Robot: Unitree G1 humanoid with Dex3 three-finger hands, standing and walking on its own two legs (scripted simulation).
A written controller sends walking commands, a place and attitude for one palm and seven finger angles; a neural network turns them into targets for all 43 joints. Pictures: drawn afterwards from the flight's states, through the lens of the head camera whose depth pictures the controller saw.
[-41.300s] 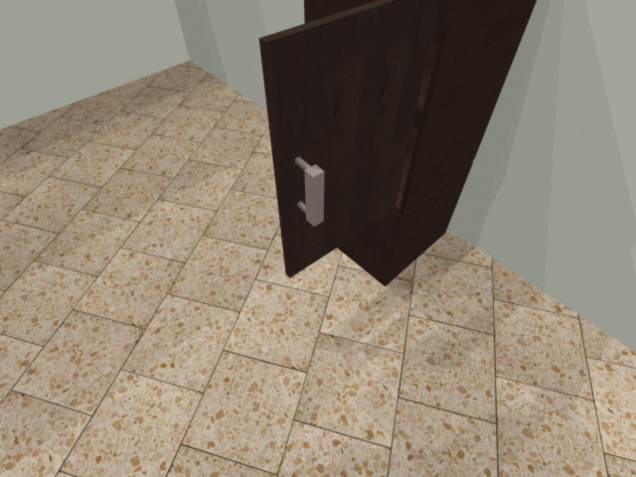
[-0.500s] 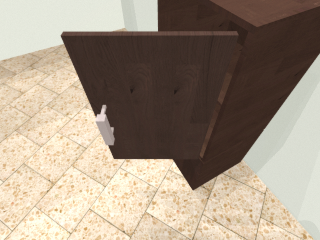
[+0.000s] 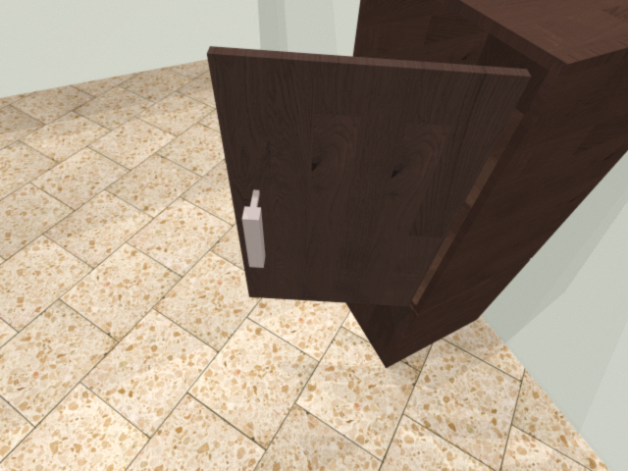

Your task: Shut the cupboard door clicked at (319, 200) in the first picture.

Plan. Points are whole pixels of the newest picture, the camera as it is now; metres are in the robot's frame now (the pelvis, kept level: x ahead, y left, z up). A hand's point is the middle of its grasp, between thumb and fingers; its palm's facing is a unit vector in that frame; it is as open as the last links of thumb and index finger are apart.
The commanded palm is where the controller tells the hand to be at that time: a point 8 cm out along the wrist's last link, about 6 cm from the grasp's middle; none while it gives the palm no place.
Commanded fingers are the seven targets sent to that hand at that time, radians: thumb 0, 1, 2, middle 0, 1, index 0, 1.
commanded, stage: come to a stop and stand still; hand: left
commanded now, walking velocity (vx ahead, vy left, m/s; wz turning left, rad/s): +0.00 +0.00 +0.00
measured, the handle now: (256, 229) +0.49 +0.14 -0.05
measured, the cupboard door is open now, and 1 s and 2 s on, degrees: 61 61 61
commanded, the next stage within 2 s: look again from close up in 0.60 s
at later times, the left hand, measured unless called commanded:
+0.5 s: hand out of the picture -0.05 +0.14 -0.18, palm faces +0.01 -0.99 -0.14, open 7.3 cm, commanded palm none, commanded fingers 0.00 0.90 0.90 -0.20 -0.30 -0.20 -0.30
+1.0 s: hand out of the picture -0.01 +0.19 -0.17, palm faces +0.04 -0.97 -0.26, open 7.4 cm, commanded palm none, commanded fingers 0.00 0.90 0.90 -0.20 -0.30 -0.20 -0.30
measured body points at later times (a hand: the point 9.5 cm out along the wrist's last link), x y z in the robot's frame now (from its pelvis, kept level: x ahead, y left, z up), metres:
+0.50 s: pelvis -0.04 -0.01 +0.00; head -0.03 +0.00 +0.45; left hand -0.05 +0.19 -0.16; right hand -0.08 -0.24 -0.15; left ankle -0.01 +0.07 -0.74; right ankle -0.06 -0.13 -0.74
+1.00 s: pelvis -0.04 -0.01 -0.01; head -0.05 -0.01 +0.44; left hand -0.02 +0.24 -0.15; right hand +0.03 -0.26 -0.15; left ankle -0.01 +0.07 -0.74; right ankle -0.06 -0.13 -0.74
